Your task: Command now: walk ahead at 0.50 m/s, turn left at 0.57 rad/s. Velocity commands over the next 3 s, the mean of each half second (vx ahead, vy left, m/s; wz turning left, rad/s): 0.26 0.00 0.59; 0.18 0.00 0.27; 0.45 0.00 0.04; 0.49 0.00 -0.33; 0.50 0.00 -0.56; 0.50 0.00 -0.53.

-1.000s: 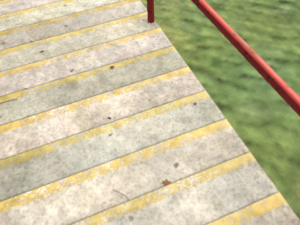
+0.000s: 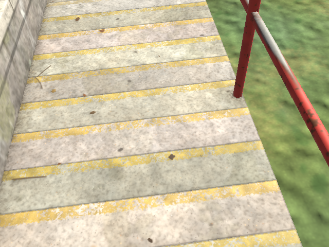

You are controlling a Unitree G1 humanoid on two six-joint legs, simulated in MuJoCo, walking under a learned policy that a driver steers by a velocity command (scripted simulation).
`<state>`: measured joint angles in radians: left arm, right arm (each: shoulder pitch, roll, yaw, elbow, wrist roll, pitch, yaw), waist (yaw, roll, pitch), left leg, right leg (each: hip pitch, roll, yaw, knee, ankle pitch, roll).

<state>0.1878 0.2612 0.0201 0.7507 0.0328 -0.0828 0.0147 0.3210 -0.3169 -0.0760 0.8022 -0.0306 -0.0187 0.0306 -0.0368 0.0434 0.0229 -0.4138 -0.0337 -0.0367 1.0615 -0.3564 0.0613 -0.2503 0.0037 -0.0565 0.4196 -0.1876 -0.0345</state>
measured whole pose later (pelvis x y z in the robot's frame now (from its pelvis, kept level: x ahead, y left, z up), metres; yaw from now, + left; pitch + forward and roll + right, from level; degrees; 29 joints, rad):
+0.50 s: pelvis +0.19 +0.05 -0.01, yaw +18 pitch +1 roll -1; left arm 0.19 0.26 0.03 0.75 0.03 0.02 0.03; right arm 0.20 -0.28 -0.06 0.72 0.00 0.02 0.01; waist 0.01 -0.01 0.12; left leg -0.36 -0.14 -0.02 0.45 -0.10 0.13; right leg -0.50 -0.06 0.02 1.17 -0.44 0.04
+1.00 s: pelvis +0.28 +0.03 +0.00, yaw +25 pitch +2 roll +0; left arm 0.26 0.25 0.04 0.84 0.04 -0.04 0.01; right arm 0.35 -0.26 -0.05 0.82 -0.01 -0.01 0.00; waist -0.01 0.02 -0.06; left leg -0.32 -0.13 -0.11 0.60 -0.33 0.10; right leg -0.19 0.03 0.00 0.41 -0.27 -0.05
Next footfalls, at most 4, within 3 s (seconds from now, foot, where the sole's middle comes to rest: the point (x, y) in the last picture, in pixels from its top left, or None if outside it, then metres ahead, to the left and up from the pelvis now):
0.32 left None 0.29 0.11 -0.78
0.96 right None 0.34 -0.05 -0.78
1.38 left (112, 245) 0.51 0.26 -0.78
1.90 right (128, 167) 0.87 0.21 -0.78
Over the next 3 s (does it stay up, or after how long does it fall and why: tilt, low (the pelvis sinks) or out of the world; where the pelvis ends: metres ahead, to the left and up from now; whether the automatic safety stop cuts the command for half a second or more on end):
stays up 1.28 0.24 -0.02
